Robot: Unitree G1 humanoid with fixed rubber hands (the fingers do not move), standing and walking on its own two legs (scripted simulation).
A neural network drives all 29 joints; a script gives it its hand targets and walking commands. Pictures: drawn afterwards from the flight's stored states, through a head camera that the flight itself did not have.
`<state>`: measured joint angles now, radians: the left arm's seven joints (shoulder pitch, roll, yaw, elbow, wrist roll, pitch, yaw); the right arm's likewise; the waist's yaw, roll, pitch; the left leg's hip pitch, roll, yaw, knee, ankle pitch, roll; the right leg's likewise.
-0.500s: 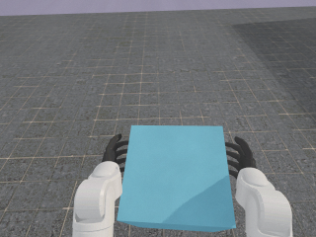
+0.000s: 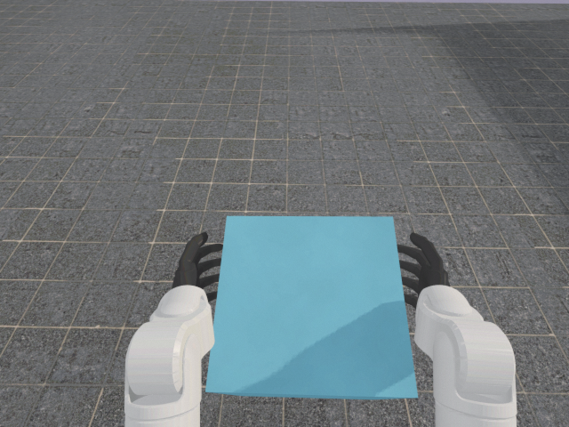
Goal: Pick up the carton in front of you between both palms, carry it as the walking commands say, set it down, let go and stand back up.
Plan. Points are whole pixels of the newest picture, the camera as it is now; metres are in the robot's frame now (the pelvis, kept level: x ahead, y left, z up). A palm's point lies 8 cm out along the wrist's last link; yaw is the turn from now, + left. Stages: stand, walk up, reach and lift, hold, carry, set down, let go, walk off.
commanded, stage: carry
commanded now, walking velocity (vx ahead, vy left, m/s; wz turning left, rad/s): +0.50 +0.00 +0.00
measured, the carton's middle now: (307, 318) +0.28 +0.03 +0.00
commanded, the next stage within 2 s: none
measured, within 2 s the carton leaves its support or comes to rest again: neither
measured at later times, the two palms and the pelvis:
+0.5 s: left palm (254, 138) +0.59 +0.15 +0.08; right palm (403, 137) +0.63 -0.13 +0.08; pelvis +0.35 -0.02 +0.00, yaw +4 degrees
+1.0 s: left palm (286, 44) +0.96 +0.13 +0.12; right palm (400, 53) +0.95 -0.15 +0.11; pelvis +0.69 -0.01 +0.00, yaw +0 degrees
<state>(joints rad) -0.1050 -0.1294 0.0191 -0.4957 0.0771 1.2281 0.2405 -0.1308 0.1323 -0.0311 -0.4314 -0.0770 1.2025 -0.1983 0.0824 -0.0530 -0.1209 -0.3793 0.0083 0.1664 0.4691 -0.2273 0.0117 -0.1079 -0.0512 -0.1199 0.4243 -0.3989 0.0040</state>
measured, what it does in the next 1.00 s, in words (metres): walks ahead: right foot, then left foot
